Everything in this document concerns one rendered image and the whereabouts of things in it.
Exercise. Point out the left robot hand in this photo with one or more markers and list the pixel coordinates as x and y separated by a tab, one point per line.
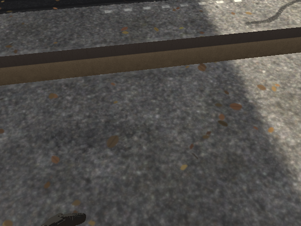
70	219

